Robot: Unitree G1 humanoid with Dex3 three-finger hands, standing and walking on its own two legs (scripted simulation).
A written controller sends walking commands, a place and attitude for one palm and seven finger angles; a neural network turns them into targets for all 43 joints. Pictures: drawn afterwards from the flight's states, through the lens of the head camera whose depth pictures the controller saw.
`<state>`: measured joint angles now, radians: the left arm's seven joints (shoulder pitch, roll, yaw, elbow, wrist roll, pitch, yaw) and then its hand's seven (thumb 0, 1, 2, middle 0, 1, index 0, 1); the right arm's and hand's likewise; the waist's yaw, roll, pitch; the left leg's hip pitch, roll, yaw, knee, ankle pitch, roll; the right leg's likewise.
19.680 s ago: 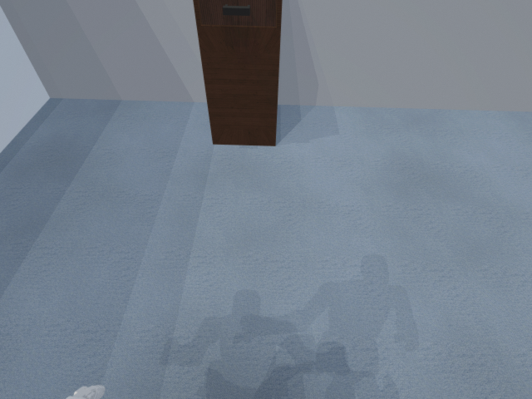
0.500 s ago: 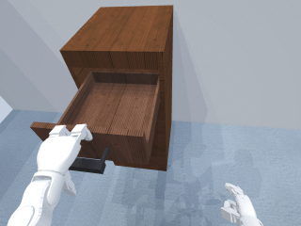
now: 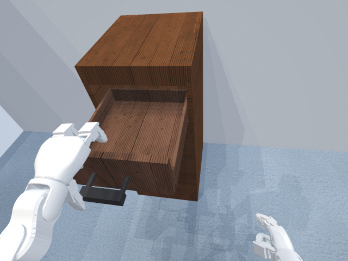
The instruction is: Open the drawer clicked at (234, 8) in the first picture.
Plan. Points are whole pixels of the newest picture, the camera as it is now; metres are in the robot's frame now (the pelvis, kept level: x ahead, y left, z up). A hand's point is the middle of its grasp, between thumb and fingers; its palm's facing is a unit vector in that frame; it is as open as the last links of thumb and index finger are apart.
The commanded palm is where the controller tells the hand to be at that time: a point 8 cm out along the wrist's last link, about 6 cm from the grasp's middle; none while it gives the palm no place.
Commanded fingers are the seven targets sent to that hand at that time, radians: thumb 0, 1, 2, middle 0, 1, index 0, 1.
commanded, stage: lift the hand off the handle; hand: left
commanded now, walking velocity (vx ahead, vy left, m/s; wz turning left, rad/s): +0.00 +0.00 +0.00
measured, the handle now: (106, 187) +0.28 +0.24 -0.01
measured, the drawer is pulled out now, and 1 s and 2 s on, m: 0.29 0.29 0.29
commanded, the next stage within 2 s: draw the hand back to the body in 0.16 s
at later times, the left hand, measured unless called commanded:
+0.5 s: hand (68, 171) +0.23 +0.25 +0.14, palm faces +0.09 -0.06 -0.99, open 13.8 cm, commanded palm +0.19 +0.24 +0.19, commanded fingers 0.00 -0.50 0.30 -0.30 -1.20 -0.30 -1.20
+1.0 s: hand (67, 179) +0.20 +0.23 +0.16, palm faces +0.31 -0.78 -0.54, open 13.7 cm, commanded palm +0.16 +0.26 +0.19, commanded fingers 0.00 -0.22 0.42 -0.28 -1.02 -0.28 -1.02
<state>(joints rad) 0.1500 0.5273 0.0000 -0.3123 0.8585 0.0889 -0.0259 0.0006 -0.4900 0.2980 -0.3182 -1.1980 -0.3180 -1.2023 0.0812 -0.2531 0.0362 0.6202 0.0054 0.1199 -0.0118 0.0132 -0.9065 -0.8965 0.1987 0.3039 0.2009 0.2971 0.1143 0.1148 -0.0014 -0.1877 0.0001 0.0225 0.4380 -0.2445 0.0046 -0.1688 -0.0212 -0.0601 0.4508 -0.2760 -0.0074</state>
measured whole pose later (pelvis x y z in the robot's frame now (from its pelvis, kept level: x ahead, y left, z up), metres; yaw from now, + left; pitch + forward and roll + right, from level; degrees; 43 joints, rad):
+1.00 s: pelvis -0.01 +0.00 +0.00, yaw +0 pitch -4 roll +0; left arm 0.34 0.37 0.23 -0.41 0.09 -0.08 0.06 0.00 -0.45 0.32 -0.31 -1.17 -0.31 -1.17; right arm 0.11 -0.21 0.06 0.59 0.00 -0.05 -0.07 0.01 -0.91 -0.90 0.20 0.30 0.20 0.30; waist 0.09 0.08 0.07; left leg -0.13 0.01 0.02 0.43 -0.23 0.00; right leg -0.10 0.00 -0.06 0.40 -0.24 -0.01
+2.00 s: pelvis -0.01 -0.01 +0.01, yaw +0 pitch -5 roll -1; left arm 0.49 0.32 0.31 -0.46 -0.06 -0.11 0.10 0.02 0.88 0.89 -0.21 -0.31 -0.21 -0.31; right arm 0.17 -0.21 0.02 0.64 -0.01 -0.10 -0.07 0.01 -0.90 -0.90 0.20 0.30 0.20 0.30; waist 0.07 0.07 0.04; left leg -0.08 0.03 0.01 0.37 -0.20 -0.01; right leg -0.03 0.02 -0.07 0.31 -0.19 -0.02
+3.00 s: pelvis -0.13 +0.01 -0.01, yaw +0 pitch +4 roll -2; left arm 0.64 0.43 0.42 -0.68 -0.06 -0.21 0.16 0.02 0.89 0.90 -0.21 -0.30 -0.21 -0.30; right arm 0.19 -0.17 0.02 0.60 -0.02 -0.13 -0.05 0.01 -0.90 -0.90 0.20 0.30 0.20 0.30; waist 0.01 0.00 -0.01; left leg -0.47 0.02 -0.01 0.41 -0.01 0.02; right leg -0.24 0.06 -0.02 0.62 -0.42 -0.01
